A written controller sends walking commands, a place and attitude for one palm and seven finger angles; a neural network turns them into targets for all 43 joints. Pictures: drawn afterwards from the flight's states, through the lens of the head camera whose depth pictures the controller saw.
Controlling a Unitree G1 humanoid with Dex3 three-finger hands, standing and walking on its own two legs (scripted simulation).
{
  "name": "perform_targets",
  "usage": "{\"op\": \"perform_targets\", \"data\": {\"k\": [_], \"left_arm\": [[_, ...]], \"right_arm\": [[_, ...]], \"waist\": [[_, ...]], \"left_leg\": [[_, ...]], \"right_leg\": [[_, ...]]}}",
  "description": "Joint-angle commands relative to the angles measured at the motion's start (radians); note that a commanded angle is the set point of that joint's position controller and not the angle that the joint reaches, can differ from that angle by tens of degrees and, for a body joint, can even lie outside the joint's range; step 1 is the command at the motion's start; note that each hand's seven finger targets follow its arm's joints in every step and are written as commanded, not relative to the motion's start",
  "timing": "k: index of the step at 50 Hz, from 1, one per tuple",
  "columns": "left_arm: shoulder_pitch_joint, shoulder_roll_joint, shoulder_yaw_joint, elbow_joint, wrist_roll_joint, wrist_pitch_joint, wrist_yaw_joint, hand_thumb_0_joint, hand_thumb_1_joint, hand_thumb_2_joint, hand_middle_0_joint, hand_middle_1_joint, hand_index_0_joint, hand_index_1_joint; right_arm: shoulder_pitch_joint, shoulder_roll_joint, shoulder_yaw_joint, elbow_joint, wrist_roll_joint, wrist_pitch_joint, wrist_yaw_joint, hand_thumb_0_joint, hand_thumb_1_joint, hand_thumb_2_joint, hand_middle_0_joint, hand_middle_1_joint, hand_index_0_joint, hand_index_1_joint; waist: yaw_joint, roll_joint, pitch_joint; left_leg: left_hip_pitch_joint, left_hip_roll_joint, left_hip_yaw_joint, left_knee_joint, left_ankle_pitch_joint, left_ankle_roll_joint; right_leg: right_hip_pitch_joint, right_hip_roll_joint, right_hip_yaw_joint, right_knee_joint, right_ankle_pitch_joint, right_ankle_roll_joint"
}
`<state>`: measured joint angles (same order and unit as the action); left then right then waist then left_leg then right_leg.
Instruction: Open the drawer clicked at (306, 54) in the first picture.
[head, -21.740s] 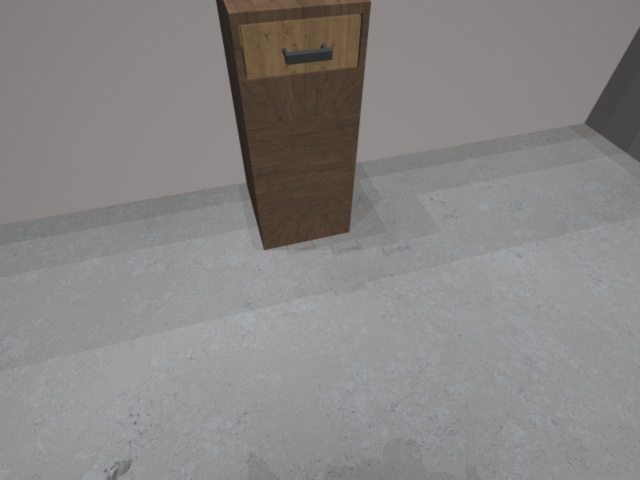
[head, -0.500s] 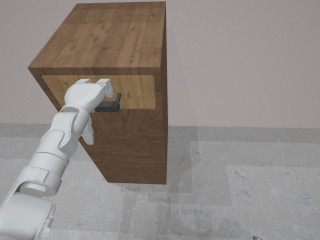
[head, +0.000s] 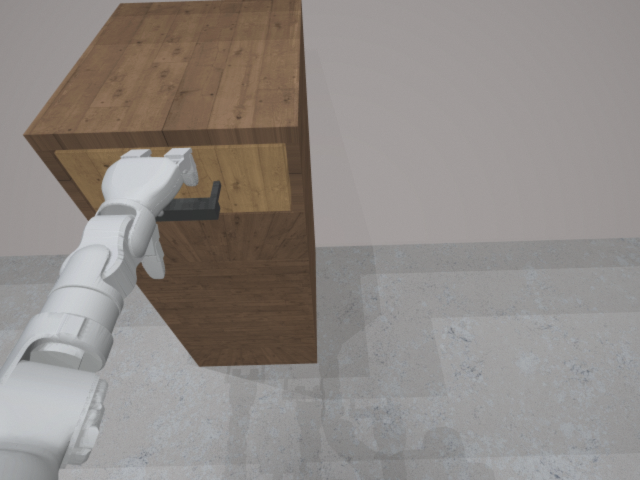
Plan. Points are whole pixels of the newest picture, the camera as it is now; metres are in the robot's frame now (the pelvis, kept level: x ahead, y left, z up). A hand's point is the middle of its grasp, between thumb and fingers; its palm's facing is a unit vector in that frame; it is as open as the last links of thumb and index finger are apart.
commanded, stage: move the hooked fingers above the handle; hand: left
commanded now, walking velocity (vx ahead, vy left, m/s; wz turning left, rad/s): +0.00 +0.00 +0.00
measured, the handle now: (178, 199) +0.51 +0.23 +0.04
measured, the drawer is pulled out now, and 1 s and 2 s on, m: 0.00 0.00 0.00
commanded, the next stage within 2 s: none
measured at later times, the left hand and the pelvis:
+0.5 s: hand (179, 205) +0.45 +0.20 +0.09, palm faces -0.03 -0.05 -1.00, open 13.8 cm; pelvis +0.01 +0.01 +0.00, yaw +0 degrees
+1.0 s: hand (186, 191) +0.45 +0.19 +0.11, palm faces +0.10 -0.09 -0.99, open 13.8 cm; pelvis +0.01 +0.01 +0.00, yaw +0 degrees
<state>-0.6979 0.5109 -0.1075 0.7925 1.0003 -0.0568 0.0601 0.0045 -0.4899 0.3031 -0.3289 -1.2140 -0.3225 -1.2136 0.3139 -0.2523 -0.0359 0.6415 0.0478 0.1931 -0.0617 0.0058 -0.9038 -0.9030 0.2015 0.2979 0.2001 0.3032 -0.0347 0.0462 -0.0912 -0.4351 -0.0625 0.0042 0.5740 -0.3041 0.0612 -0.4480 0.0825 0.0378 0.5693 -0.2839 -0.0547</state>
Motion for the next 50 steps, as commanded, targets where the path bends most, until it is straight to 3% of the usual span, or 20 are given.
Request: {"op": "perform_targets", "data": {"k": [1,6,11,14,18,23,25,28,29,31,34,36,37,38,41,44,45,46,48,50], "left_arm": [[-0.556,0.231,0.104,-0.321,-0.009,-0.086,0.102,0.000,-0.500,0.300,-0.300,-1.200,-0.300,-1.200],[-0.549,0.233,0.111,-0.146,-0.006,0.014,0.165,0.000,-0.500,0.300,-0.300,-1.200,-0.300,-1.200],[-0.510,0.216,0.080,-0.053,0.011,0.108,0.123,0.000,-0.500,0.300,-0.300,-1.200,-0.300,-1.200],[-0.460,0.149,0.021,-0.064,-0.005,0.095,0.049,0.000,-0.500,0.300,-0.300,-1.200,-0.300,-1.200],[-0.530,0.112,-0.011,-0.229,-0.026,-0.001,0.004,0.000,-0.500,0.300,-0.300,-1.200,-0.300,-1.200],[-0.563,0.273,0.149,-0.347,-0.009,-0.084,0.094,0.000,-0.500,0.300,-0.300,-1.200,-0.300,-1.200],[-0.521,0.318,0.216,-0.297,0.000,-0.058,0.150,0.000,-0.500,0.300,-0.300,-1.200,-0.300,-1.200],[-0.458,0.319,0.226,-0.206,0.013,0.027,0.192,0.000,-0.500,0.300,-0.300,-1.200,-0.300,-1.200],[-0.451,0.263,0.167,-0.167,0.019,0.064,0.189,0.000,-0.500,0.300,-0.300,-1.200,-0.300,-1.200],[-0.430,0.221,0.115,-0.124,0.027,0.122,0.162,0.000,-0.500,0.300,-0.300,-1.200,-0.300,-1.200],[-0.384,0.085,-0.017,-0.108,-0.008,0.167,0.059,0.000,-0.500,0.300,-0.300,-1.200,-0.300,-1.200],[-0.438,0.040,-0.077,-0.172,-0.037,0.141,-0.011,0.000,-0.500,0.300,-0.300,-1.200,-0.300,-1.200],[-0.445,0.040,-0.078,-0.228,-0.046,0.111,-0.035,0.000,-0.500,0.300,-0.300,-1.200,-0.300,-1.200],[-0.497,-0.004,-0.123,-0.311,-0.065,0.068,-0.057,0.000,-0.500,0.300,-0.300,-1.200,-0.300,-1.200],[-0.550,0.122,-0.012,-0.430,-0.062,-0.051,-0.044,0.000,-0.500,0.300,-0.300,-1.200,-0.300,-1.200],[-0.606,0.217,0.091,-0.439,-0.047,-0.113,0.049,0.000,-0.500,0.300,-0.300,-1.200,-0.300,-1.200],[-0.557,0.279,0.168,-0.368,-0.035,-0.102,0.092,0.000,-0.500,0.300,-0.300,-1.200,-0.300,-1.200],[-0.559,0.284,0.182,-0.331,-0.031,-0.081,0.131,0.000,-0.500,0.300,-0.300,-1.200,-0.300,-1.200],[-0.517,0.381,0.277,-0.253,-0.011,-0.014,0.204,0.000,-0.500,0.300,-0.300,-1.200,-0.300,-1.200],[-0.491,0.335,0.214,-0.180,0.016,0.078,0.240,0.000,-0.500,0.300,-0.300,-1.200,-0.300,-1.200]], "right_arm": [[-0.007,-0.125,-0.057,-0.088,-0.014,-0.046,-0.005,0.000,-0.900,-0.900,0.200,0.300,0.200,0.300],[-0.021,-0.138,-0.043,-0.051,-0.006,-0.049,0.014,0.000,-0.900,-0.900,0.200,0.300,0.200,0.300],[-0.028,-0.148,-0.041,-0.067,-0.006,-0.037,0.016,0.000,-0.900,-0.900,0.200,0.300,0.200,0.300],[-0.028,-0.149,-0.041,-0.094,-0.003,-0.027,0.012,0.000,-0.900,-0.900,0.200,0.300,0.200,0.300],[-0.036,-0.139,-0.046,-0.112,-0.011,-0.030,0.002,0.000,-0.900,-0.900,0.200,0.300,0.200,0.300],[-0.024,-0.127,-0.050,-0.095,-0.023,-0.034,0.007,0.000,-0.900,-0.900,0.200,0.300,0.200,0.300],[-0.031,-0.119,-0.047,-0.081,-0.022,-0.036,0.016,0.000,-0.900,-0.900,0.200,0.300,0.200,0.300],[-0.057,-0.121,-0.038,-0.070,-0.021,-0.030,0.026,0.000,-0.900,-0.900,0.200,0.300,0.200,0.300],[-0.062,-0.121,-0.035,-0.070,-0.017,-0.027,0.030,0.000,-0.900,-0.900,0.200,0.300,0.200,0.300],[-0.061,-0.135,-0.040,-0.068,-0.012,-0.022,0.033,0.000,-0.900,-0.900,0.200,0.300,0.200,0.300],[-0.055,-0.148,-0.045,-0.091,0.001,-0.012,0.029,0.000,-0.900,-0.900,0.200,0.300,0.200,0.300],[-0.057,-0.153,-0.048,-0.098,0.000,-0.010,0.017,0.000,-0.900,-0.900,0.200,0.300,0.200,0.300],[-0.061,-0.150,-0.049,-0.105,-0.003,-0.013,0.012,0.000,-0.900,-0.900,0.200,0.300,0.200,0.300],[-0.068,-0.145,-0.048,-0.114,-0.009,-0.020,0.006,0.000,-0.900,-0.900,0.200,0.300,0.200,0.300],[-0.050,-0.131,-0.050,-0.097,-0.021,-0.030,-0.006,0.000,-0.900,-0.900,0.200,0.300,0.200,0.300],[-0.037,-0.116,-0.047,-0.078,-0.024,-0.033,0.000,0.000,-0.900,-0.900,0.200,0.300,0.200,0.300],[-0.038,-0.115,-0.043,-0.066,-0.020,-0.033,0.003,0.000,-0.900,-0.900,0.200,0.300,0.200,0.300],[-0.047,-0.114,-0.033,-0.064,-0.020,-0.034,0.007,0.000,-0.900,-0.900,0.200,0.300,0.200,0.300],[-0.071,-0.117,-0.023,-0.060,-0.021,-0.032,0.010,0.000,-0.900,-0.900,0.200,0.300,0.200,0.300],[-0.108,-0.111,-0.013,-0.060,-0.016,-0.030,0.013,0.000,-0.900,-0.900,0.200,0.300,0.200,0.300]], "waist": [[-0.014,0.066,-0.381],[-0.013,-0.006,-0.276],[-0.001,-0.055,-0.344],[-0.008,-0.104,-0.361],[-0.026,-0.061,-0.347],[0.021,0.042,-0.407],[0.043,0.043,-0.396],[0.060,-0.002,-0.372],[0.047,-0.012,-0.362],[0.034,-0.041,-0.361],[-0.008,-0.111,-0.363],[-0.041,-0.142,-0.329],[-0.037,-0.116,-0.334],[-0.054,-0.098,-0.345],[-0.026,0.012,-0.392],[0.001,0.068,-0.397],[0.023,0.045,-0.353],[0.030,0.043,-0.332],[0.072,0.006,-0.336],[0.074,-0.003,-0.347]], "left_leg": [[0.241,0.037,-0.023,-0.014,0.364,-0.014],[0.132,0.035,-0.024,-0.046,0.273,-0.025],[0.123,0.035,0.000,-0.044,0.316,-0.020],[0.136,0.036,0.001,-0.035,0.346,-0.011],[0.204,0.039,-0.013,-0.023,0.380,-0.006],[0.254,0.044,-0.038,-0.002,0.513,-0.035],[0.227,0.046,-0.036,-0.004,0.541,-0.047],[0.158,0.042,-0.018,-0.024,0.510,-0.051],[0.152,0.044,-0.014,-0.029,0.487,-0.051],[0.160,0.049,-0.005,-0.033,0.474,-0.044],[0.191,0.048,0.001,-0.028,0.454,-0.023],[0.210,0.046,-0.010,-0.030,0.403,-0.012],[0.232,0.043,-0.017,-0.028,0.410,-0.009],[0.260,0.040,-0.024,-0.021,0.430,-0.007],[0.330,0.039,-0.046,0.003,0.505,-0.021],[0.318,0.042,-0.060,0.011,0.544,-0.051],[0.269,0.043,-0.060,0.005,0.537,-0.059],[0.222,0.039,-0.055,-0.005,0.498,-0.062],[0.123,0.029,-0.033,-0.028,0.431,-0.060],[0.094,0.029,-0.006,-0.041,0.398,-0.056]], "right_leg": [[0.098,-0.045,0.011,-0.046,0.249,-0.001],[0.068,-0.043,-0.013,-0.050,0.176,-0.002],[0.153,-0.052,-0.003,-0.050,0.258,0.004],[0.184,-0.056,0.002,-0.051,0.311,0.010],[0.132,-0.055,0.006,-0.056,0.302,0.008],[0.113,-0.042,-0.005,-0.018,0.317,-0.006],[0.123,-0.038,-0.012,-0.006,0.331,-0.009],[0.170,-0.038,-0.014,-0.010,0.343,-0.010],[0.163,-0.042,-0.017,-0.011,0.337,-0.006],[0.162,-0.044,-0.017,-0.022,0.340,-0.002],[0.170,-0.052,-0.011,-0.048,0.359,0.011],[0.142,-0.054,-0.009,-0.065,0.337,0.019],[0.135,-0.055,-0.005,-0.067,0.330,0.017],[0.126,-0.057,-0.002,-0.068,0.335,0.017],[0.094,-0.050,0.005,-0.047,0.330,0.007],[0.072,-0.042,-0.011,-0.024,0.309,-0.003],[0.071,-0.038,-0.020,-0.014,0.295,-0.010],[0.072,-0.037,-0.024,-0.009,0.279,-0.012],[0.150,-0.037,-0.017,-0.010,0.276,-0.016],[0.187,-0.044,-0.007,-0.015,0.297,-0.011]]}}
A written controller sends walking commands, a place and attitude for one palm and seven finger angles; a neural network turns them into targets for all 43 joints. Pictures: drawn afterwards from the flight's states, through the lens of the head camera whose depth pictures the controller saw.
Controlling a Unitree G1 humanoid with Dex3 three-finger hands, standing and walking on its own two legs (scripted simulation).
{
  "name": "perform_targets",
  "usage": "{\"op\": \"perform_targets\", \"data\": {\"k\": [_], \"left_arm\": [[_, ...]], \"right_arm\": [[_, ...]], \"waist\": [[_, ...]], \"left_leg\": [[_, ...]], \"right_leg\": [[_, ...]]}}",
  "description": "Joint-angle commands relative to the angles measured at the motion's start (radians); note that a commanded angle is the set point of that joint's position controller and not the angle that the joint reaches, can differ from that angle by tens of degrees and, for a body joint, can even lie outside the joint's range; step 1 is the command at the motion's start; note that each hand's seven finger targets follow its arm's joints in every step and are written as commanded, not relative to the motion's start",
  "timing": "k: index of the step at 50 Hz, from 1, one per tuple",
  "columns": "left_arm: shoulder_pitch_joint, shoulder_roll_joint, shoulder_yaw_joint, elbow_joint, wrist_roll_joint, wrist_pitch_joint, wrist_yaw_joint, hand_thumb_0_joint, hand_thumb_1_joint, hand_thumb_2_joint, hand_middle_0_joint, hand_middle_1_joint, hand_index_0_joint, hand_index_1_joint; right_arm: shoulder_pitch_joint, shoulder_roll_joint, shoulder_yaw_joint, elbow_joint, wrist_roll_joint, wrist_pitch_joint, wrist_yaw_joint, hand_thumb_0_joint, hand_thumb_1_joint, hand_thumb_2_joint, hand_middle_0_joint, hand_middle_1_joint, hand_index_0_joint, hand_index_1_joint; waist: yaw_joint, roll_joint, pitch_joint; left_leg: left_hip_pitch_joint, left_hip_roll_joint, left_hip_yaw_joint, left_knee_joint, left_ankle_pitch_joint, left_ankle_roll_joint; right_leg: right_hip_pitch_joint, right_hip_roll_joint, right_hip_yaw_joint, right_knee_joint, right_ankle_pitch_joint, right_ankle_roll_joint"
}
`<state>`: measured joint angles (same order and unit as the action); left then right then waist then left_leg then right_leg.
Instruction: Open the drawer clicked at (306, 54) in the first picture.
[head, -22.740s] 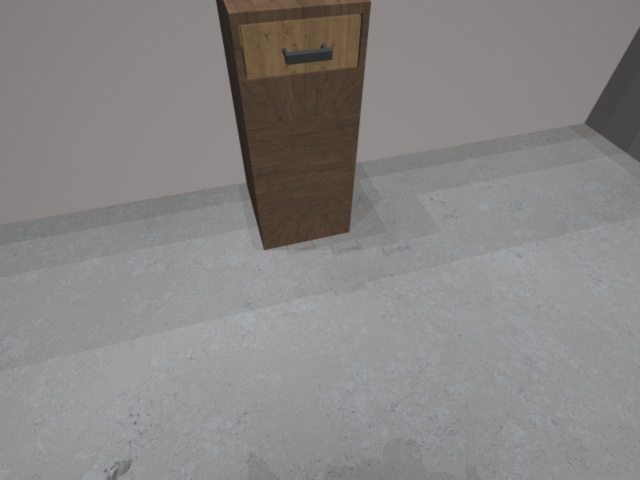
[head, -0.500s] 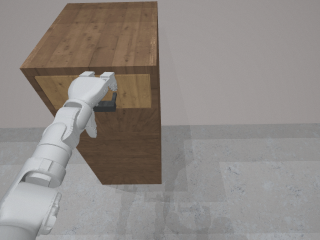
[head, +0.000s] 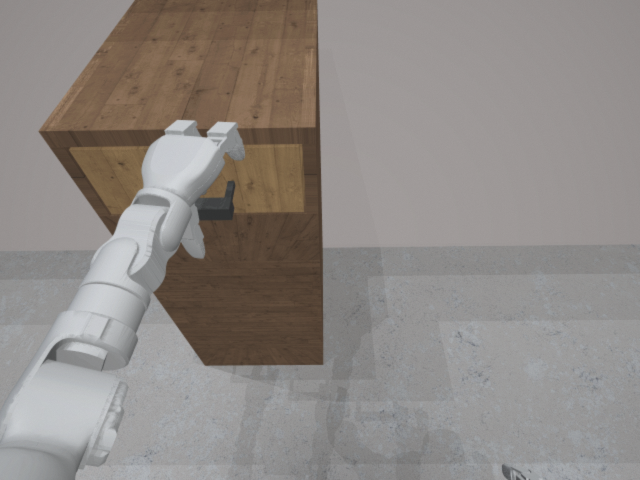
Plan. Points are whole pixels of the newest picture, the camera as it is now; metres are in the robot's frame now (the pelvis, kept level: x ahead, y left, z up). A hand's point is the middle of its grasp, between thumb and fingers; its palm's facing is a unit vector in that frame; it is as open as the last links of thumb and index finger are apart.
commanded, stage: move the hooked fingers above the handle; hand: left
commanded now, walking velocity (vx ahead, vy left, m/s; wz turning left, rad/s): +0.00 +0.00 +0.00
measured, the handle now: (192, 198) +0.50 +0.22 +0.05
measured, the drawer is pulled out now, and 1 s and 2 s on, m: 0.00 0.00 0.00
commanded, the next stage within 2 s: none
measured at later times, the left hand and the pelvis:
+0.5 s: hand (192, 210) +0.42 +0.18 +0.10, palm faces +0.02 -0.03 -1.00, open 13.8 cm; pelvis -0.01 -0.01 +0.00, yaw +2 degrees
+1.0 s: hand (172, 225) +0.42 +0.22 +0.08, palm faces -0.12 +0.00 -0.99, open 13.8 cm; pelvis -0.01 -0.02 +0.00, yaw +0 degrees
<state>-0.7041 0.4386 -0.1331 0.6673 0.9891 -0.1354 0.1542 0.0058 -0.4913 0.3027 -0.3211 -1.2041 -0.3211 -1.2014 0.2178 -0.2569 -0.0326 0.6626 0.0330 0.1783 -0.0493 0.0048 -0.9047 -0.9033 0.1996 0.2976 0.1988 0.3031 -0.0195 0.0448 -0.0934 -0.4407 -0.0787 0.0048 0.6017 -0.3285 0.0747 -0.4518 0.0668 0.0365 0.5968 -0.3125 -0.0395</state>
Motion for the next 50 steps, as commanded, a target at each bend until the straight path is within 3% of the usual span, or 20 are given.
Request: {"op": "perform_targets", "data": {"k": [1,4,6,7,10,13,16,18,19,21,24,28,31,34,36,38,40,43,47,50], "left_arm": [[-0.454,0.394,0.222,-0.008,0.040,0.201,0.144,0.000,-0.500,0.300,-0.300,-1.200,-0.300,-1.200],[-0.355,0.337,0.153,0.139,0.037,0.292,0.051,0.000,-0.500,0.300,-0.300,-1.200,-0.300,-1.200],[-0.367,0.415,0.197,0.133,0.014,0.298,0.003,0.000,-0.500,0.300,-0.300,-1.200,-0.300,-1.200],[-0.355,0.435,0.204,0.142,0.011,0.297,-0.016,0.000,-0.500,0.300,-0.300,-1.200,-0.300,-1.200],[-0.356,0.377,0.136,0.159,0.020,0.270,-0.073,0.000,-0.500,0.300,-0.300,-1.200,-0.300,-1.200],[-0.401,0.332,0.102,0.035,0.013,0.155,-0.128,0.000,-0.500,0.300,-0.300,-1.200,-0.300,-1.200],[-0.535,0.237,0.026,-0.193,-0.008,0.007,-0.138,0.000,-0.500,0.300,-0.300,-1.200,-0.300,-1.200],[-0.612,0.224,0.019,-0.296,-0.025,-0.067,-0.110,0.000,-0.500,0.300,-0.300,-1.200,-0.300,-1.200],[-0.642,0.261,0.052,-0.318,-0.029,-0.091,-0.083,0.000,-0.500,0.300,-0.300,-1.200,-0.300,-1.200],[-0.643,0.274,0.088,-0.289,-0.035,-0.100,-0.020,0.000,-0.500,0.300,-0.300,-1.200,-0.300,-1.200],[-0.623,0.343,0.172,-0.168,-0.034,-0.033,0.083,0.000,-0.500,0.300,-0.300,-1.200,-0.300,-1.200],[-0.551,0.408,0.216,0.061,0.008,0.156,0.144,0.000,-0.500,0.300,-0.300,-1.200,-0.300,-1.200],[-0.500,0.347,0.128,0.221,0.047,0.285,0.088,0.000,-0.500,0.300,-0.300,-1.200,-0.300,-1.200],[-0.443,0.408,0.161,0.244,0.036,0.306,0.002,0.000,-0.500,0.300,-0.300,-1.200,-0.300,-1.200],[-0.436,0.370,0.111,0.270,0.029,0.311,-0.044,0.000,-0.500,0.300,-0.300,-1.200,-0.300,-1.200],[-0.407,0.397,0.131,0.276,0.029,0.279,-0.083,0.000,-0.500,0.300,-0.300,-1.200,-0.300,-1.200],[-0.378,0.364,0.105,0.243,0.029,0.222,-0.120,0.000,-0.500,0.300,-0.300,-1.200,-0.300,-1.200],[-0.439,0.333,0.095,0.074,0.015,0.088,-0.145,0.000,-0.500,0.300,-0.300,-1.200,-0.300,-1.200],[-0.602,0.355,0.140,-0.235,0.004,-0.087,-0.075,0.000,-0.500,0.300,-0.300,-1.200,-0.300,-1.200],[-0.671,0.319,0.132,-0.311,-0.008,-0.123,0.026,0.000,-0.500,0.300,-0.300,-1.200,-0.300,-1.200]], "right_arm": [[-0.017,-0.109,-0.017,-0.081,-0.002,-0.012,0.002,0.000,-0.900,-0.900,0.200,0.300,0.200,0.300],[0.000,-0.131,-0.018,-0.086,0.008,0.017,0.005,0.000,-0.900,-0.900,0.200,0.300,0.200,0.300],[-0.012,-0.141,-0.012,-0.100,0.014,0.034,-0.011,0.000,-0.900,-0.900,0.200,0.300,0.200,0.300],[-0.023,-0.141,-0.005,-0.107,0.018,0.040,-0.022,0.000,-0.900,-0.900,0.200,0.300,0.200,0.300],[-0.018,-0.146,0.000,-0.126,0.029,0.037,-0.041,0.000,-0.900,-0.900,0.200,0.300,0.200,0.300],[0.007,-0.147,-0.016,-0.160,0.023,0.012,-0.049,0.000,-0.900,-0.900,0.200,0.300,0.200,0.300],[0.040,-0.124,-0.040,-0.155,0.006,-0.020,-0.046,0.000,-0.900,-0.900,0.200,0.300,0.200,0.300],[0.067,-0.114,-0.055,-0.142,-0.003,-0.039,-0.045,0.000,-0.900,-0.900,0.200,0.300,0.200,0.300],[0.079,-0.115,-0.059,-0.123,-0.002,-0.047,-0.043,0.000,-0.900,-0.900,0.200,0.300,0.200,0.300],[0.104,-0.117,-0.064,-0.092,-0.001,-0.057,-0.035,0.000,-0.900,-0.900,0.200,0.300,0.200,0.300],[0.098,-0.129,-0.055,-0.061,0.004,-0.055,-0.014,0.000,-0.900,-0.900,0.200,0.300,0.200,0.300],[0.056,-0.140,-0.032,-0.045,0.004,-0.037,0.004,0.000,-0.900,-0.900,0.200,0.300,0.200,0.300],[0.049,-0.149,-0.025,-0.054,0.011,-0.016,0.007,0.000,-0.900,-0.900,0.200,0.300,0.200,0.300],[0.031,-0.156,-0.016,-0.084,0.020,0.018,-0.011,0.000,-0.900,-0.900,0.200,0.300,0.200,0.300],[0.019,-0.156,-0.007,-0.102,0.029,0.024,-0.029,0.000,-0.900,-0.900,0.200,0.300,0.200,0.300],[0.014,-0.160,-0.002,-0.120,0.034,0.019,-0.044,0.000,-0.900,-0.900,0.200,0.300,0.200,0.300],[0.030,-0.157,-0.003,-0.142,0.034,0.009,-0.054,0.000,-0.900,-0.900,0.200,0.300,0.200,0.300],[0.050,-0.148,-0.016,-0.170,0.023,-0.015,-0.055,0.000,-0.900,-0.900,0.200,0.300,0.200,0.300],[0.085,-0.122,-0.051,-0.156,0.001,-0.044,-0.048,0.000,-0.900,-0.900,0.200,0.300,0.200,0.300],[0.115,-0.117,-0.070,-0.114,-0.005,-0.064,-0.030,0.000,-0.900,-0.900,0.200,0.300,0.200,0.300]], "waist": [[0.060,-0.014,-0.360],[0.042,-0.102,-0.372],[0.044,-0.180,-0.370],[0.047,-0.201,-0.343],[0.020,-0.195,-0.229],[-0.006,-0.140,-0.265],[-0.043,0.019,-0.318],[-0.068,0.072,-0.350],[-0.067,0.114,-0.373],[-0.068,0.102,-0.373],[-0.044,0.025,-0.357],[0.005,-0.022,-0.352],[0.001,-0.056,-0.329],[0.014,-0.158,-0.354],[-0.004,-0.211,-0.260],[0.006,-0.227,-0.210],[-0.010,-0.206,-0.189],[-0.027,-0.136,-0.250],[-0.035,0.085,-0.395],[-0.062,0.136,-0.446]], "left_leg": [[0.094,0.048,0.005,-0.074,0.418,-0.068],[0.080,0.057,0.020,-0.088,0.428,-0.057],[0.059,0.053,0.032,-0.103,0.382,-0.039],[0.035,0.049,0.035,-0.116,0.348,-0.034],[0.019,0.047,0.034,-0.129,0.267,-0.025],[0.076,0.048,0.028,-0.110,0.271,-0.011],[0.209,0.046,0.006,-0.070,0.305,-0.010],[0.275,0.047,-0.013,-0.042,0.336,-0.013],[0.294,0.047,-0.028,-0.033,0.335,-0.021],[0.300,0.050,-0.044,-0.021,0.355,-0.034],[0.204,0.045,-0.044,-0.032,0.340,-0.041],[0.066,0.040,-0.010,-0.065,0.321,-0.048],[0.033,0.046,0.015,-0.076,0.316,-0.046],[0.008,0.042,0.035,-0.085,0.316,-0.029],[-0.027,0.038,0.040,-0.104,0.233,-0.023],[-0.038,0.041,0.036,-0.115,0.194,-0.019],[-0.027,0.040,0.039,-0.107,0.174,-0.013],[0.028,0.046,0.028,-0.082,0.193,-0.006],[0.187,0.044,0.002,-0.032,0.286,-0.010],[0.275,0.048,-0.030,0.004,0.380,-0.028]], "right_leg": [[0.211,-0.031,-0.003,-0.046,0.338,-0.023],[0.273,-0.043,-0.001,-0.065,0.396,-0.009],[0.333,-0.051,0.019,-0.085,0.410,0.004],[0.349,-0.057,0.024,-0.096,0.394,0.008],[0.281,-0.060,0.022,-0.124,0.315,0.009],[0.262,-0.061,0.032,-0.127,0.322,0.006],[0.151,-0.048,0.034,-0.116,0.291,-0.003],[0.090,-0.040,0.030,-0.107,0.261,-0.007],[0.059,-0.036,0.029,-0.099,0.239,-0.010],[0.020,-0.028,0.012,-0.082,0.228,-0.015],[0.043,-0.022,-0.006,-0.064,0.226,-0.016],[0.153,-0.029,-0.005,-0.060,0.260,-0.015],[0.183,-0.036,-0.004,-0.069,0.295,-0.007],[0.295,-0.052,0.022,-0.087,0.360,0.007],[0.268,-0.059,0.023,-0.117,0.297,0.016],[0.258,-0.061,0.030,-0.134,0.249,0.013],[0.226,-0.062,0.034,-0.131,0.238,0.014],[0.213,-0.063,0.044,-0.118,0.252,0.010],[0.128,-0.043,0.046,-0.083,0.265,-0.006],[0.037,-0.025,0.017,-0.053,0.266,-0.013]]}}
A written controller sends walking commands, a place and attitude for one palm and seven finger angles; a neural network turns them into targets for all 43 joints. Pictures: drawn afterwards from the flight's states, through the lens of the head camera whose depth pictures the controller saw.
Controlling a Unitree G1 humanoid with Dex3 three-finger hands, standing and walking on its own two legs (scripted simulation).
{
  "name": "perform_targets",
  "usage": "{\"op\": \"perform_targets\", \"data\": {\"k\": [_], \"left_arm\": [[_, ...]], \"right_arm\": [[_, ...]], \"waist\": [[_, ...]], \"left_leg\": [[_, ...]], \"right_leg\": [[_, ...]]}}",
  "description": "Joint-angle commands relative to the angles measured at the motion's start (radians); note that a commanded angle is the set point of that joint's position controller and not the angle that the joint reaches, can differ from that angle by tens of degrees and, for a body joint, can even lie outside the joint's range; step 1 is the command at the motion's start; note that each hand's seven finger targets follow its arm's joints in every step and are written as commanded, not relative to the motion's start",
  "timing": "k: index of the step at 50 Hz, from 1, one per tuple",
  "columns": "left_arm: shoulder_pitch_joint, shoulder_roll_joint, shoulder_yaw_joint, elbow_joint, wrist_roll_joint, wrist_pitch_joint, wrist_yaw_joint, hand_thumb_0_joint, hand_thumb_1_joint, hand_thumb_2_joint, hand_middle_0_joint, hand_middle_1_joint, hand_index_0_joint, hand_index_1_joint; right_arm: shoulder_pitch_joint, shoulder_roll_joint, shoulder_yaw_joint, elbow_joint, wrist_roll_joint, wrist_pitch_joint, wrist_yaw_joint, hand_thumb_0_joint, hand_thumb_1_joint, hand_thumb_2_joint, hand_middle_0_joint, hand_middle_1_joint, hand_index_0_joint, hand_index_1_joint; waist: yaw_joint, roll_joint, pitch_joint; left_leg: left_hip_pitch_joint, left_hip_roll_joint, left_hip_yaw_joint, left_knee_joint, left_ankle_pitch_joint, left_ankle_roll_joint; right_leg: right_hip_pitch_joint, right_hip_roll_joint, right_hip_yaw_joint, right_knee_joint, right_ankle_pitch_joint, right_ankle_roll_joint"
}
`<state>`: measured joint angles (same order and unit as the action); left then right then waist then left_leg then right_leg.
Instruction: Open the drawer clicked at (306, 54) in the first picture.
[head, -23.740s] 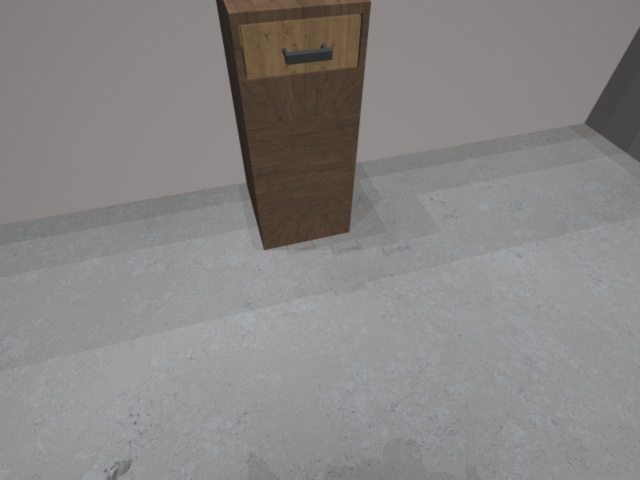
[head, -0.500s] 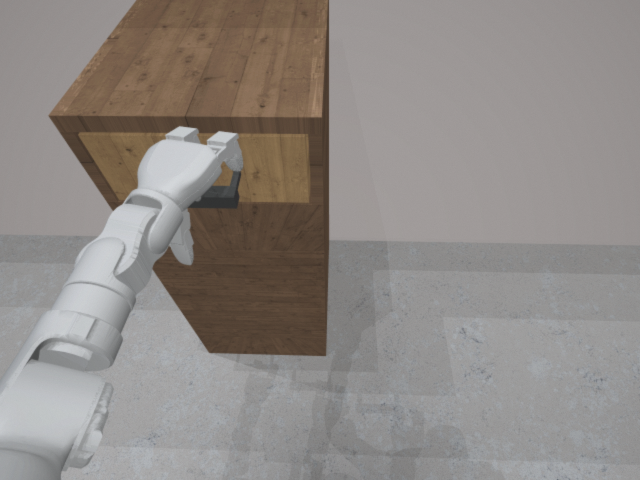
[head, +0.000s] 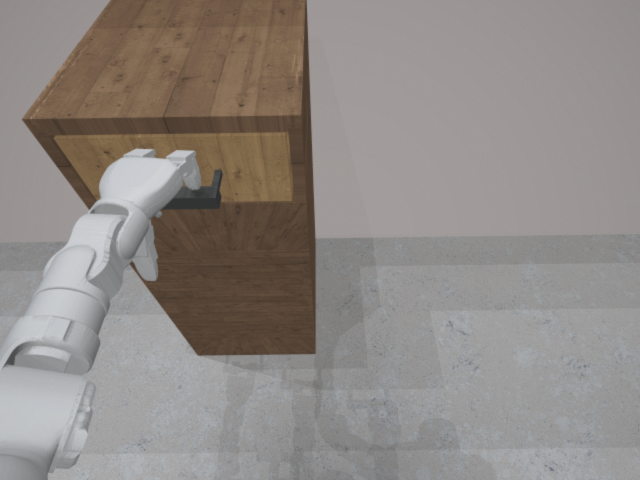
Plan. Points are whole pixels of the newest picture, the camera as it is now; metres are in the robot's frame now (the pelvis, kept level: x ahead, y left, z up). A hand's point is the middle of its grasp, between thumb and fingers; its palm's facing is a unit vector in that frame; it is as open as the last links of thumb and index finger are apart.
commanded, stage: move the hooked fingers above the handle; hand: left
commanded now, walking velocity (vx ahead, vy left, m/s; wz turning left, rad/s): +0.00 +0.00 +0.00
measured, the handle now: (179, 187) +0.51 +0.23 +0.05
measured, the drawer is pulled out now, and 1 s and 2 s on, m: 0.00 0.00 0.00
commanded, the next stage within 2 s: lower the fingers behind the handle in 1.22 s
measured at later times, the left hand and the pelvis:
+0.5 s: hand (177, 211) +0.44 +0.21 +0.08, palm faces -0.13 -0.04 -0.99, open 13.7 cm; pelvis +0.01 +0.01 +0.00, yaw -1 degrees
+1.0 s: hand (195, 203) +0.45 +0.19 +0.08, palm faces -0.09 -0.09 -0.99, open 13.8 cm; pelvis +0.01 +0.02 +0.00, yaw -1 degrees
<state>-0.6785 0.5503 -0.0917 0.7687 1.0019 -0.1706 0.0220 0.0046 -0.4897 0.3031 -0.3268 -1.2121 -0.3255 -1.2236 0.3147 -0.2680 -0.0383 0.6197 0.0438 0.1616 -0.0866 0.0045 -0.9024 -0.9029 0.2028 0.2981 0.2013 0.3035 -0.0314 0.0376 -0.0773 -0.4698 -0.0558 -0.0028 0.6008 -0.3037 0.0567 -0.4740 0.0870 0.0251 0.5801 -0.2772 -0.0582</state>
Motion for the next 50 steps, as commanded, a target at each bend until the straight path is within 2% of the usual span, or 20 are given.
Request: {"op": "perform_targets", "data": {"k": [1,6,9,11,13,16,18,19,21,23,24,28,31,34,35,38,41,44,48,50], "left_arm": [[-0.670,0.228,0.126,-0.380,-0.022,-0.073,0.193,0.000,-0.500,0.300,-0.300,-1.200,-0.300,-1.200],[-0.620,0.188,0.106,-0.122,-0.014,0.134,0.286,0.000,-0.500,0.300,-0.300,-1.200,-0.300,-1.200],[-0.539,0.137,0.047,0.038,0.004,0.275,0.234,0.000,-0.500,0.300,-0.300,-1.200,-0.300,-1.200],[-0.488,0.106,0.003,0.087,0.008,0.327,0.160,0.000,-0.500,0.300,-0.300,-1.200,-0.300,-1.200],[-0.424,0.088,-0.005,0.063,-0.007,0.322,0.085,0.000,-0.500,0.300,-0.300,-1.200,-0.300,-1.200],[-0.388,0.097,-0.023,0.096,-0.006,0.301,0.012,0.000,-0.500,0.300,-0.300,-1.200,-0.300,-1.200],[-0.430,0.088,-0.023,-0.038,-0.022,0.223,-0.019,0.000,-0.500,0.300,-0.300,-1.200,-0.300,-1.200],[-0.434,0.140,0.022,-0.090,-0.018,0.177,-0.019,0.000,-0.500,0.300,-0.300,-1.200,-0.300,-1.200],[-0.526,0.179,0.059,-0.238,-0.015,0.077,0.007,0.000,-0.500,0.300,-0.300,-1.200,-0.300,-1.200],[-0.596,0.287,0.154,-0.342,-0.001,-0.002,0.071,0.000,-0.500,0.300,-0.300,-1.200,-0.300,-1.200],[-0.639,0.287,0.158,-0.364,0.002,-0.019,0.113,0.000,-0.500,0.300,-0.300,-1.200,-0.300,-1.200],[-0.642,0.338,0.233,-0.295,0.020,0.027,0.260,0.000,-0.500,0.300,-0.300,-1.200,-0.300,-1.200],[-0.606,0.232,0.140,-0.147,0.016,0.145,0.282,0.000,-0.500,0.300,-0.300,-1.200,-0.300,-1.200],[-0.563,0.027,-0.049,0.009,-0.009,0.264,0.191,0.000,-0.500,0.300,-0.300,-1.200,-0.300,-1.200],[-0.537,0.011,-0.066,0.023,-0.020,0.287,0.149,0.000,-0.500,0.300,-0.300,-1.200,-0.300,-1.200],[-0.498,-0.078,-0.154,-0.061,-0.051,0.273,0.019,0.000,-0.500,0.300,-0.300,-1.200,-0.300,-1.200],[-0.448,-0.066,-0.144,-0.013,-0.050,0.234,-0.052,0.000,-0.500,0.300,-0.300,-1.200,-0.300,-1.200],[-0.529,0.133,0.023,-0.145,-0.050,0.110,-0.039,0.000,-0.500,0.300,-0.300,-1.200,-0.300,-1.200],[-0.619,0.436,0.295,-0.320,0.003,-0.017,0.129,0.000,-0.500,0.300,-0.300,-1.200,-0.300,-1.200],[-0.601,0.428,0.315,-0.337,0.029,-0.003,0.232,0.000,-0.500,0.300,-0.300,-1.200,-0.300,-1.200]], "right_arm": [[0.022,-0.108,-0.067,-0.054,-0.015,-0.051,0.014,0.000,-0.900,-0.900,0.200,0.300,0.200,0.300],[-0.005,-0.126,-0.053,0.010,-0.007,-0.038,0.051,0.000,-0.900,-0.900,0.200,0.300,0.200,0.300],[-0.025,-0.139,-0.044,0.006,-0.002,-0.015,0.063,0.000,-0.900,-0.900,0.200,0.300,0.200,0.300],[-0.028,-0.148,-0.039,-0.017,0.003,0.005,0.059,0.000,-0.900,-0.900,0.200,0.300,0.200,0.300],[-0.037,-0.150,-0.039,-0.044,0.008,0.021,0.050,0.000,-0.900,-0.900,0.200,0.300,0.200,0.300],[-0.054,-0.151,-0.017,-0.069,0.016,0.032,0.027,0.000,-0.900,-0.900,0.200,0.300,0.200,0.300],[-0.066,-0.145,-0.022,-0.098,0.010,0.026,0.018,0.000,-0.900,-0.900,0.200,0.300,0.200,0.300],[-0.066,-0.138,-0.021,-0.109,0.006,0.021,0.013,0.000,-0.900,-0.900,0.200,0.300,0.200,0.300],[-0.060,-0.119,-0.027,-0.122,-0.005,0.009,0.005,0.000,-0.900,-0.900,0.200,0.300,0.200,0.300],[-0.052,-0.112,-0.034,-0.116,-0.013,-0.003,0.002,0.000,-0.900,-0.900,0.200,0.300,0.200,0.300],[-0.046,-0.103,-0.035,-0.109,-0.015,-0.013,0.005,0.000,-0.900,-0.900,0.200,0.300,0.200,0.300],[-0.032,-0.102,-0.043,-0.056,-0.020,-0.036,0.020,0.000,-0.900,-0.900,0.200,0.300,0.200,0.300],[-0.032,-0.113,-0.047,-0.018,-0.012,-0.037,0.038,0.000,-0.900,-0.900,0.200,0.300,0.200,0.300],[-0.017,-0.129,-0.053,-0.008,0.002,-0.022,0.054,0.000,-0.900,-0.900,0.200,0.300,0.200,0.300],[-0.009,-0.137,-0.056,-0.010,0.004,-0.014,0.054,0.000,-0.900,-0.900,0.200,0.300,0.200,0.300],[-0.023,-0.144,-0.055,-0.039,0.000,0.005,0.047,0.000,-0.900,-0.900,0.200,0.300,0.200,0.300],[-0.035,-0.143,-0.037,-0.038,-0.003,0.023,0.036,0.000,-0.900,-0.900,0.200,0.300,0.200,0.300],[-0.046,-0.139,-0.031,-0.064,-0.006,0.021,0.018,0.000,-0.900,-0.900,0.200,0.300,0.200,0.300],[-0.041,-0.113,-0.030,-0.093,-0.024,0.003,0.004,0.000,-0.900,-0.900,0.200,0.300,0.200,0.300],[-0.058,-0.084,-0.028,-0.096,-0.026,-0.011,0.010,0.000,-0.900,-0.900,0.200,0.300,0.200,0.300]], "waist": [[-0.039,0.130,-0.457],[-0.029,0.058,-0.374],[-0.012,-0.010,-0.366],[-0.009,-0.073,-0.362],[-0.007,-0.162,-0.361],[-0.014,-0.224,-0.217],[-0.012,-0.187,-0.231],[0.003,-0.141,-0.260],[0.005,-0.040,-0.330],[0.015,0.043,-0.377],[0.007,0.084,-0.391],[0.010,0.094,-0.432],[-0.012,0.057,-0.422],[-0.054,-0.024,-0.388],[-0.051,-0.053,-0.391],[-0.069,-0.111,-0.386],[-0.063,-0.155,-0.227],[-0.022,-0.089,-0.265],[0.055,0.054,-0.421],[0.071,0.127,-0.458]], "left_leg": [[0.301,0.027,-0.030,0.009,0.366,-0.017],[0.207,0.030,-0.028,-0.028,0.345,-0.039],[0.163,0.032,-0.004,-0.047,0.361,-0.035],[0.135,0.032,0.008,-0.055,0.357,-0.025],[0.141,0.034,0.012,-0.055,0.388,-0.010],[0.071,0.026,0.019,-0.084,0.258,-0.001],[0.106,0.028,0.018,-0.085,0.238,0.005],[0.118,0.024,0.013,-0.078,0.247,0.007],[0.174,0.021,0.005,-0.059,0.276,0.008],[0.203,0.025,-0.007,-0.044,0.307,0.001],[0.211,0.024,-0.017,-0.036,0.321,-0.006],[0.222,0.031,-0.030,-0.019,0.386,-0.038],[0.224,0.037,-0.020,-0.026,0.388,-0.044],[0.234,0.042,-0.012,-0.027,0.395,-0.039],[0.238,0.043,-0.011,-0.030,0.391,-0.034],[0.265,0.040,-0.017,-0.021,0.441,-0.014],[0.193,0.030,-0.018,-0.041,0.337,-0.007],[0.157,0.021,-0.015,-0.043,0.291,-0.002],[0.129,0.021,-0.024,-0.026,0.360,-0.015],[0.143,0.023,-0.024,-0.018,0.428,-0.040]], "right_leg": [[0.044,-0.041,0.021,-0.030,0.222,0.003],[0.040,-0.035,-0.018,-0.025,0.202,0.001],[0.114,-0.043,-0.016,-0.036,0.252,0.004],[0.169,-0.050,-0.010,-0.047,0.294,0.010],[0.217,-0.055,-0.002,-0.059,0.351,0.014],[0.197,-0.067,0.003,-0.082,0.285,0.024],[0.191,-0.073,0.016,-0.093,0.252,0.020],[0.198,-0.071,0.024,-0.081,0.254,0.016],[0.188,-0.068,0.035,-0.065,0.258,0.010],[0.170,-0.060,0.035,-0.048,0.239,0.002],[0.145,-0.054,0.029,-0.035,0.234,0.000],[0.101,-0.039,0.003,-0.012,0.224,-0.005],[0.081,-0.039,-0.013,-0.017,0.236,0.002],[0.067,-0.043,-0.023,-0.038,0.251,0.013],[0.083,-0.044,-0.021,-0.048,0.258,0.015],[0.112,-0.050,-0.009,-0.064,0.322,0.019],[0.074,-0.056,-0.012,-0.077,0.273,0.019],[0.129,-0.062,0.017,-0.064,0.260,0.008],[0.202,-0.054,0.026,0.000,0.275,-0.008],[0.194,-0.045,0.018,0.020,0.301,-0.015]]}}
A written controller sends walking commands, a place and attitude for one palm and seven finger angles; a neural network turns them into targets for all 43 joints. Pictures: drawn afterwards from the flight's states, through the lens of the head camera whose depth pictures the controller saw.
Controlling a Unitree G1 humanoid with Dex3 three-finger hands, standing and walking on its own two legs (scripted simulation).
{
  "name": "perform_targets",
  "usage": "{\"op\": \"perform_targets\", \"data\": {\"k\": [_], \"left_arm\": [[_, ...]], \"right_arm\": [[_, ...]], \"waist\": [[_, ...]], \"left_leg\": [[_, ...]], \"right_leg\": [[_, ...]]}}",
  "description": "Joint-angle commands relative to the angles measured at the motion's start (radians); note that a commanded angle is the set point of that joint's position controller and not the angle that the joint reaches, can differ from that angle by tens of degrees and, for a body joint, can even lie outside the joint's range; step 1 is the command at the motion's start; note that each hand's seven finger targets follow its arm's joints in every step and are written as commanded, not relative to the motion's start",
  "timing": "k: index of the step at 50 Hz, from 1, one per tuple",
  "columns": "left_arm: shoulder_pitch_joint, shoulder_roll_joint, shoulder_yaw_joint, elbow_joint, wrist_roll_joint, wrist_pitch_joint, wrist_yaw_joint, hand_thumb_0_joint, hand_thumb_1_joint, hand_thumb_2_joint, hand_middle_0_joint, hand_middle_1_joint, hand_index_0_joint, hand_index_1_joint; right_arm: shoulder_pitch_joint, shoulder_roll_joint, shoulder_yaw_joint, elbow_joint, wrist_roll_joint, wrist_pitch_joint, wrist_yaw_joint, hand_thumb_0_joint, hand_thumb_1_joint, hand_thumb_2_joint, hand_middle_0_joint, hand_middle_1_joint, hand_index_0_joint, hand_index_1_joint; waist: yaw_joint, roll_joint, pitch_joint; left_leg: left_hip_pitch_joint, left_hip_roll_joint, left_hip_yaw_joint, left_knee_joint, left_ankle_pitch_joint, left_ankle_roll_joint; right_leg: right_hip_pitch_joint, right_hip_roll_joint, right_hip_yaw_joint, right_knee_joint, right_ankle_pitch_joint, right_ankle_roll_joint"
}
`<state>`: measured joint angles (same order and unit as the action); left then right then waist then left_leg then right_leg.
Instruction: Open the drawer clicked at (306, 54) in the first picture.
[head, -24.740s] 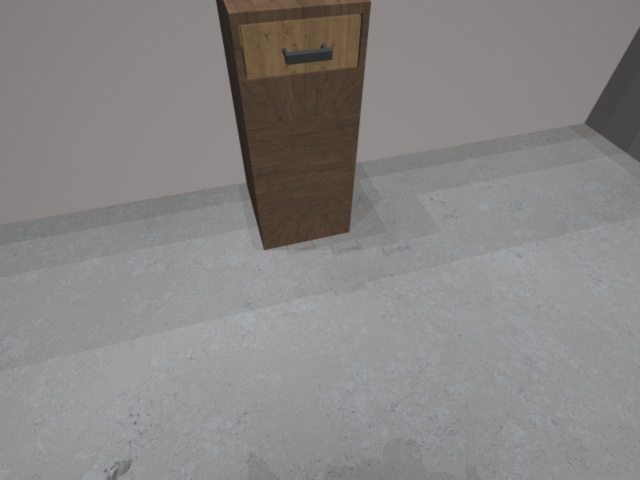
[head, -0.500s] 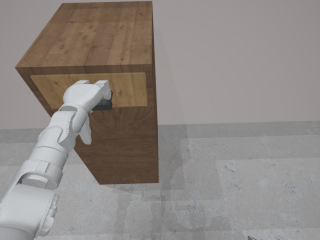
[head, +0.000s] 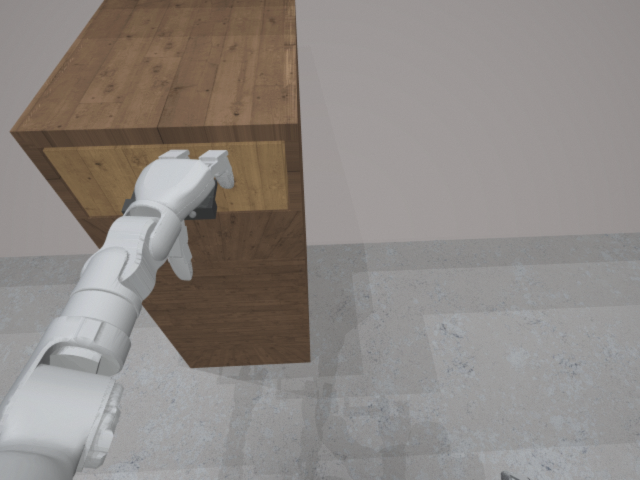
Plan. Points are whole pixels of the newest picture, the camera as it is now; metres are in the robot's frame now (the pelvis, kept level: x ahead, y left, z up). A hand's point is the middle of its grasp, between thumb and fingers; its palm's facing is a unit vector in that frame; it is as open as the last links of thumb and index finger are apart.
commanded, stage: move the hooked fingers above the handle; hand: left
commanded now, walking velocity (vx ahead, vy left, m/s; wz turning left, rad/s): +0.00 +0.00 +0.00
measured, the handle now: (173, 198) +0.50 +0.23 +0.05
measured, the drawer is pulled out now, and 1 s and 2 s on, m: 0.00 0.00 0.00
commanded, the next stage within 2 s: lower the fingers behind the handle in 0.22 s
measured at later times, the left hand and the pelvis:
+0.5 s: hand (196, 202) +0.45 +0.17 +0.10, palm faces +0.04 -0.12 -0.99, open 13.8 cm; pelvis +0.00 +0.00 +0.00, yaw +1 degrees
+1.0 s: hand (169, 229) +0.44 +0.21 +0.05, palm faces -0.10 -0.02 -1.00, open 13.9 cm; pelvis -0.01 -0.02 +0.00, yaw +1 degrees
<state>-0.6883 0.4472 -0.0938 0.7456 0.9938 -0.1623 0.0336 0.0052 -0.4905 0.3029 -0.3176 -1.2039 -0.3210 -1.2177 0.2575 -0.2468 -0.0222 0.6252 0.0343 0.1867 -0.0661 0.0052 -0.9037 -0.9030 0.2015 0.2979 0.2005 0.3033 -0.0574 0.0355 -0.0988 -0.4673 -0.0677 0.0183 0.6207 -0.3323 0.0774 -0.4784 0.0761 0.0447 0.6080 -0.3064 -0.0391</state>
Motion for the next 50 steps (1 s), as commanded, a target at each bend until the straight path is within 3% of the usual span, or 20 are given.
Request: {"op": "perform_targets", "data": {"k": [1,4,7,8,11,13,14,16,19,22,23,27,30,31,33,36,40,43,46,50], "left_arm": [[-0.575,0.515,0.314,-0.318,0.045,0.009,0.263,0.000,-0.500,0.300,-0.300,-1.200,-0.300,-1.200],[-0.491,0.463,0.273,-0.166,0.052,0.132,0.312,0.000,-0.500,0.300,-0.300,-1.200,-0.300,-1.200],[-0.390,0.297,0.113,-0.039,0.012,0.265,0.214,0.000,-0.500,0.300,-0.300,-1.200,-0.300,-1.200],[-0.371,0.297,0.113,-0.020,-0.006,0.285,0.173,0.000,-0.500,0.300,-0.300,-1.200,-0.300,-1.200],[-0.464,0.085,-0.116,-0.102,-0.053,0.293,0.037,0.000,-0.500,0.300,-0.300,-1.200,-0.300,-1.200],[-0.535,0.025,-0.182,-0.184,-0.073,0.222,-0.035,0.000,-0.500,0.300,-0.300,-1.200,-0.300,-1.200],[-0.531,0.085,-0.130,-0.217,-0.075,0.179,-0.055,0.000,-0.500,0.300,-0.300,-1.200,-0.300,-1.200],[-0.629,0.116,-0.114,-0.291,-0.071,0.079,-0.063,0.000,-0.500,0.300,-0.300,-1.200,-0.300,-1.200],[-0.616,0.305,0.080,-0.307,-0.034,-0.028,0.023,0.000,-0.500,0.300,-0.300,-1.200,-0.300,-1.200],[-0.539,0.349,0.185,-0.215,-0.014,-0.014,0.167,0.000,-0.500,0.300,-0.300,-1.200,-0.300,-1.200],[-0.500,0.379,0.231,-0.168,-0.005,0.021,0.215,0.000,-0.500,0.300,-0.300,-1.200,-0.300,-1.200],[-0.458,0.286,0.144,-0.020,0.056,0.210,0.309,0.000,-0.500,0.300,-0.300,-1.200,-0.300,-1.200],[-0.462,0.230,0.076,0.032,0.074,0.311,0.283,0.000,-0.500,0.300,-0.300,-1.200,-0.300,-1.200],[-0.478,0.277,0.101,0.066,0.079,0.335,0.277,0.000,-0.500,0.300,-0.300,-1.200,-0.300,-1.200],[-0.501,0.278,0.095,0.070,0.047,0.361,0.241,0.000,-0.500,0.300,-0.300,-1.200,-0.300,-1.200],[-0.462,0.253,0.054,0.146,0.037,0.362,0.184,0.000,-0.500,0.300,-0.300,-1.200,-0.300,-1.200],[-0.467,0.270,0.040,0.137,0.035,0.270,0.106,0.000,-0.500,0.300,-0.300,-1.200,-0.300,-1.200],[-0.531,0.215,-0.003,-0.031,0.030,0.117,0.081,0.000,-0.500,0.300,-0.300,-1.200,-0.300,-1.200],[-0.506,0.297,0.092,-0.130,0.031,-0.005,0.122,0.000,-0.500,0.300,-0.300,-1.200,-0.300,-1.200],[-0.466,0.250,0.102,-0.118,0.024,-0.030,0.228,0.000,-0.500,0.300,-0.300,-1.200,-0.300,-1.200]], "right_arm": [[-0.007,-0.104,-0.047,-0.094,-0.015,-0.043,-0.004,0.000,-0.900,-0.900,0.200,0.300,0.200,0.300],[-0.004,-0.117,-0.055,-0.054,-0.014,-0.045,0.015,0.000,-0.900,-0.900,0.200,0.300,0.200,0.300],[0.009,-0.149,-0.064,-0.040,0.006,-0.032,0.029,0.000,-0.900,-0.900,0.200,0.300,0.200,0.300],[0.005,-0.158,-0.064,-0.041,0.012,-0.024,0.028,0.000,-0.900,-0.900,0.200,0.300,0.200,0.300],[-0.005,-0.168,-0.065,-0.063,0.025,-0.017,0.012,0.000,-0.900,-0.900,0.200,0.300,0.200,0.300],[-0.005,-0.164,-0.062,-0.067,0.017,-0.031,-0.005,0.000,-0.900,-0.900,0.200,0.300,0.200,0.300],[-0.003,-0.162,-0.059,-0.064,0.011,-0.037,-0.013,0.000,-0.900,-0.900,0.200,0.300,0.200,0.300],[0.007,-0.148,-0.052,-0.059,0.001,-0.047,-0.024,0.000,-0.900,-0.900,0.200,0.300,0.200,0.300],[0.041,-0.139,-0.057,-0.046,-0.009,-0.047,-0.024,0.000,-0.900,-0.900,0.200,0.300,0.200,0.300],[0.024,-0.120,-0.047,-0.047,-0.011,-0.047,0.000,0.000,-0.900,-0.900,0.200,0.300,0.200,0.300],[0.018,-0.122,-0.044,-0.047,-0.015,-0.044,0.008,0.000,-0.900,-0.900,0.200,0.300,0.200,0.300],[-0.008,-0.129,-0.044,-0.046,-0.019,-0.033,0.034,0.000,-0.900,-0.900,0.200,0.300,0.200,0.300],[0.010,-0.144,-0.052,-0.044,-0.010,-0.012,0.042,0.000,-0.900,-0.900,0.200,0.300,0.200,0.300],[0.008,-0.149,-0.049,-0.032,-0.008,-0.001,0.036,0.000,-0.900,-0.900,0.200,0.300,0.200,0.300],[-0.002,-0.155,-0.045,-0.050,-0.002,0.009,0.020,0.000,-0.900,-0.900,0.200,0.300,0.200,0.300],[-0.003,-0.153,-0.033,-0.049,0.011,0.018,-0.007,0.000,-0.900,-0.900,0.200,0.300,0.200,0.300],[0.014,-0.160,-0.028,-0.074,0.017,-0.007,-0.036,0.000,-0.900,-0.900,0.200,0.300,0.200,0.300],[0.041,-0.145,-0.045,-0.092,0.003,-0.038,-0.037,0.000,-0.900,-0.900,0.200,0.300,0.200,0.300],[0.074,-0.134,-0.061,-0.080,-0.009,-0.055,-0.034,0.000,-0.900,-0.900,0.200,0.300,0.200,0.300],[0.102,-0.134,-0.083,-0.038,-0.014,-0.071,-0.002,0.000,-0.900,-0.900,0.200,0.300,0.200,0.300]], "waist": [[0.100,0.139,-0.460],[0.085,0.075,-0.494],[0.040,-0.030,-0.422],[0.032,-0.085,-0.431],[-0.045,-0.120,-0.317],[-0.079,-0.136,-0.258],[-0.059,-0.099,-0.269],[-0.055,-0.017,-0.282],[0.006,0.083,-0.353],[0.057,0.083,-0.318],[0.079,0.043,-0.324],[0.075,0.004,-0.372],[0.052,-0.048,-0.446],[0.045,-0.080,-0.435],[0.032,-0.146,-0.439],[0.009,-0.177,-0.303],[-0.016,-0.161,-0.212],[-0.031,-0.050,-0.289],[-0.003,0.046,-0.382],[-0.008,0.060,-0.399]], "left_leg": [[0.161,0.038,-0.039,-0.029,0.494,-0.072],[0.172,0.047,-0.019,-0.029,0.537,-0.079],[0.178,0.060,-0.005,-0.052,0.505,-0.061],[0.186,0.061,-0.005,-0.057,0.511,-0.054],[0.229,0.056,-0.023,-0.069,0.405,-0.028],[0.261,0.054,-0.041,-0.070,0.366,-0.014],[0.268,0.044,-0.046,-0.065,0.353,-0.012],[0.294,0.034,-0.060,-0.058,0.341,-0.019],[0.310,0.038,-0.076,-0.037,0.424,-0.057],[0.202,0.043,-0.072,-0.035,0.440,-0.086],[0.149,0.040,-0.066,-0.041,0.425,-0.085],[0.102,0.051,-0.021,-0.037,0.417,-0.083],[0.125,0.059,-0.009,-0.033,0.456,-0.073],[0.108,0.059,-0.005,-0.039,0.436,-0.066],[0.084,0.047,-0.001,-0.054,0.373,-0.044],[0.040,0.040,0.009,-0.079,0.280,-0.029],[0.010,0.038,0.006,-0.084,0.170,-0.015],[0.080,0.038,-0.002,-0.054,0.204,-0.012],[0.112,0.032,-0.010,-0.016,0.256,-0.018],[0.125,0.037,-0.024,0.025,0.335,-0.033]], "right_leg": [[0.189,-0.029,-0.004,-0.002,0.347,-0.035],[0.213,-0.028,-0.014,-0.006,0.394,-0.022],[0.199,-0.034,-0.025,-0.050,0.396,-0.004],[0.226,-0.036,-0.021,-0.061,0.409,-0.002],[0.140,-0.045,-0.026,-0.107,0.340,0.012],[0.091,-0.048,-0.020,-0.133,0.294,0.014],[0.094,-0.048,-0.012,-0.130,0.285,0.010],[0.062,-0.050,-0.010,-0.113,0.255,0.000],[0.051,-0.037,-0.019,-0.066,0.249,-0.024],[0.036,-0.029,-0.042,-0.022,0.230,-0.033],[0.071,-0.026,-0.043,-0.018,0.229,-0.034],[0.094,-0.025,-0.043,-0.003,0.270,-0.026],[0.144,-0.029,-0.034,-0.014,0.331,-0.014],[0.162,-0.031,-0.029,-0.018,0.333,-0.012],[0.229,-0.041,-0.012,-0.044,0.340,-0.003],[0.210,-0.050,-0.006,-0.083,0.301,0.007],[0.167,-0.061,0.013,-0.113,0.208,0.010],[0.143,-0.058,0.026,-0.095,0.227,0.001],[0.129,-0.047,0.034,-0.056,0.259,-0.008],[0.043,-0.031,0.012,-0.018,0.281,-0.014]]}}
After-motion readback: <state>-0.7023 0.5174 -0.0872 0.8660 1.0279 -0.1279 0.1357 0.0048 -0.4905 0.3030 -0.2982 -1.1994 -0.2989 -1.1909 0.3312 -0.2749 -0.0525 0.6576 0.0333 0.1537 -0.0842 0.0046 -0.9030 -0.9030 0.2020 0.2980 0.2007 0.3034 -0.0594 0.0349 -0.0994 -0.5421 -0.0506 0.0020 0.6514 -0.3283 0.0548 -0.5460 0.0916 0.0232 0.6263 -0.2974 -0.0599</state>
